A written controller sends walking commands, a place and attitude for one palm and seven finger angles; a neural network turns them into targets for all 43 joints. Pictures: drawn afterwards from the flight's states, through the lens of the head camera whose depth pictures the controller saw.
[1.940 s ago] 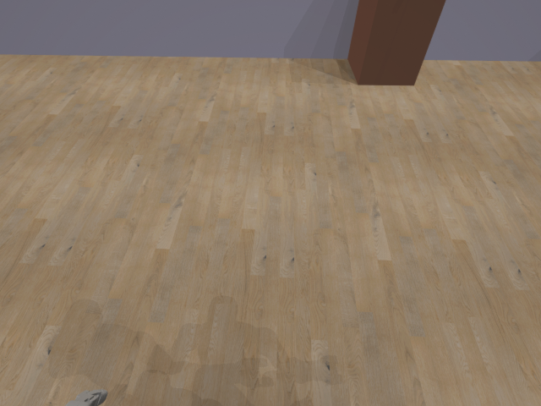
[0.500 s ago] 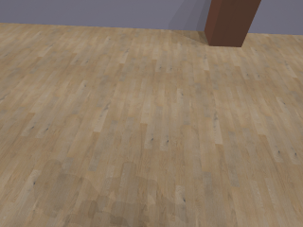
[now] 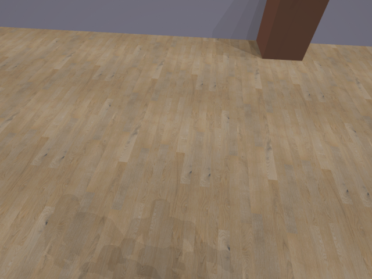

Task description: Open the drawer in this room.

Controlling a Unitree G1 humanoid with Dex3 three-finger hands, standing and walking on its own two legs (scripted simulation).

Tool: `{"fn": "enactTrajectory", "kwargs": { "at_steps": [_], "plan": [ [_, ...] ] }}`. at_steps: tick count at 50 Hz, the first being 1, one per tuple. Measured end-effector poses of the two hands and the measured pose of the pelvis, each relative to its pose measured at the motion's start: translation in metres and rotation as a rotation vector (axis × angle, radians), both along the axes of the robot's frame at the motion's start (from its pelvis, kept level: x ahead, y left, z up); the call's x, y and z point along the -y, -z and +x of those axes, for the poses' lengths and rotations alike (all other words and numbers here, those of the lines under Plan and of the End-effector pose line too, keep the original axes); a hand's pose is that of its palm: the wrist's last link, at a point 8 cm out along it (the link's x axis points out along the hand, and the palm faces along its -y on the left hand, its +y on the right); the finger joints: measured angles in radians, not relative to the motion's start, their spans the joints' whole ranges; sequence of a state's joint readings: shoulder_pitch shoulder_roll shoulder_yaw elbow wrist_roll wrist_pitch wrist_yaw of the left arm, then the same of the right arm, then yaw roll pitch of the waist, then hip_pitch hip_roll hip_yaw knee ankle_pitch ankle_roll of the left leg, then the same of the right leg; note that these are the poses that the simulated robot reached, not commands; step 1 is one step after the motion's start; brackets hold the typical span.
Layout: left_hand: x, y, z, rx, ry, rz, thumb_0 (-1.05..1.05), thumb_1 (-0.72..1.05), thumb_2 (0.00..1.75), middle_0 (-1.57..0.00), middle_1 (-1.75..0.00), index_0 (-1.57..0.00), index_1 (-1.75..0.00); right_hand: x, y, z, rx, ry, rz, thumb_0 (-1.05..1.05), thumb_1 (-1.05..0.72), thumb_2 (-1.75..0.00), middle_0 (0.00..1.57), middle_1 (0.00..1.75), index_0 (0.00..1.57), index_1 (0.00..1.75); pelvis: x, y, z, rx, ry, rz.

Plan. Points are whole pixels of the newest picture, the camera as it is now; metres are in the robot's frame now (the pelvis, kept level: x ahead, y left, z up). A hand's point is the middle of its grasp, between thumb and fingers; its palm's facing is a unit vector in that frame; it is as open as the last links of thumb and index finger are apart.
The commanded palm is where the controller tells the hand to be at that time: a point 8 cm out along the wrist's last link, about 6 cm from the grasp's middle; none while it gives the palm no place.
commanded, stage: stand and wait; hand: left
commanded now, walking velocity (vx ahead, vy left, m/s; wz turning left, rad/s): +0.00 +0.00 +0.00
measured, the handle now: out of the picture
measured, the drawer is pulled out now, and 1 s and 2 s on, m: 0.00 0.00 0.00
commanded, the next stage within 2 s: turn or walk to find it in 0.08 s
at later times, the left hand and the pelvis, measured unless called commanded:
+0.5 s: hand out of the picture +0.09 +0.18 -0.17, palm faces -0.13 -0.97 -0.22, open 7.4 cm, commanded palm none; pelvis +0.01 -0.01 -0.01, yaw -7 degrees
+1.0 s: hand (141, 247) +0.23 +0.14 -0.18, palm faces -0.17 -0.97 -0.19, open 7.4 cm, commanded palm none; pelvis +0.12 -0.02 -0.01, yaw -9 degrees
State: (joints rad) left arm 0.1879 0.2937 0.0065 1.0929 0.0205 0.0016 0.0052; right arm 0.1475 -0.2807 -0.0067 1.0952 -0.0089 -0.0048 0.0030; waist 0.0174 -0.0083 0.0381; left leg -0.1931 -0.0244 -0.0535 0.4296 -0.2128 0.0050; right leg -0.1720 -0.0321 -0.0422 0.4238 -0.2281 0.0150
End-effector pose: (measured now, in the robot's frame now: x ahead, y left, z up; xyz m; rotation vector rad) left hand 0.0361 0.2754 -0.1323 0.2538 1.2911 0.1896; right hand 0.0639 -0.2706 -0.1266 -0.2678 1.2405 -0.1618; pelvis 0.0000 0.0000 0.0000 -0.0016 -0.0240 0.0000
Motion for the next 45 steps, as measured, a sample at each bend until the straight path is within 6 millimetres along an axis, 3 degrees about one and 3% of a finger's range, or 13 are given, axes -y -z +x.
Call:
{"fn": "enactTrajectory", "kwargs": {
  "at_steps": [9,15,22,26,33,37,41,45],
  "plan": [
    [-0.02,-0.014,0.028,0.044,0.033,0.058,0.01,0.91,0.9,-0.2,-0.3,-0.2,-0.3,0.03,-0.012,0.015,0.039,0.001,-0.065,0.0,-0.91,-0.9,0.2,0.29,0.2,0.3,0.003,-0.002,0.003,0.002,0.022,0.002],
    [-0.01,-0.01,0.045,0.035,0.078,0.054,0.01,0.91,0.9,-0.19,-0.3,-0.2,-0.3,0.028,-0.008,0.012,0.069,0.052,-0.06,0.0,-0.91,-0.9,0.2,0.29,0.2,0.3,0.005,0.002,0.004,-0.011,0.078,0.005],
    [0.029,0.005,0.055,0.032,0.138,-0.028,0.01,0.91,0.9,-0.19,-0.3,-0.2,-0.3,0.002,0.011,-0.023,0.014,0.117,0.016,0.0,-0.91,-0.9,0.2,0.29,0.2,0.3,0.007,0.007,0.004,-0.019,0.111,0.006],
    [0.047,0.013,0.055,0.03,0.142,-0.091,0.01,0.91,0.9,-0.2,-0.3,-0.2,-0.3,-0.014,0.019,-0.048,-0.053,0.155,0.053,0.0,-0.91,-0.9,0.2,0.29,0.2,0.3,0.006,0.01,0.014,-0.025,0.123,-0.001],
    [0.046,0.031,0.058,-0.054,0.13,-0.143,0.01,0.91,0.9,-0.2,-0.3,-0.2,-0.3,-0.041,0.018,-0.08,-0.129,0.266,0.048,0.0,-0.91,-0.9,0.2,0.29,0.2,0.3,-0.007,0.015,0.046,-0.038,0.166,-0.003],
    [0.044,0.026,0.085,-0.091,0.168,-0.127,0.01,0.91,0.9,-0.2,-0.3,-0.2,-0.3,-0.06,0.011,-0.101,-0.201,0.336,0.061,0.0,-0.91,-0.9,0.2,0.29,0.2,0.3,-0.006,0.009,0.066,-0.039,0.183,-0.008],
    [0.055,0.02,0.13,-0.043,0.195,-0.119,0.01,0.91,0.9,-0.19,-0.3,-0.2,-0.3,-0.076,0.006,-0.117,-0.321,0.369,0.1,0.0,-0.91,-0.9,0.2,0.29,0.2,0.3,0.0,0.006,0.085,-0.038,0.184,-0.015],
    [0.072,0.023,0.174,0.033,0.217,-0.104,0.01,0.91,0.9,-0.19,-0.3,-0.19,-0.3,-0.079,0.016,-0.118,-0.403,0.399,0.144,0.0,-0.91,-0.9,0.2,0.29,0.2,0.3,0.013,0.015,0.104,-0.026,0.182,-0.002]
  ]
}}
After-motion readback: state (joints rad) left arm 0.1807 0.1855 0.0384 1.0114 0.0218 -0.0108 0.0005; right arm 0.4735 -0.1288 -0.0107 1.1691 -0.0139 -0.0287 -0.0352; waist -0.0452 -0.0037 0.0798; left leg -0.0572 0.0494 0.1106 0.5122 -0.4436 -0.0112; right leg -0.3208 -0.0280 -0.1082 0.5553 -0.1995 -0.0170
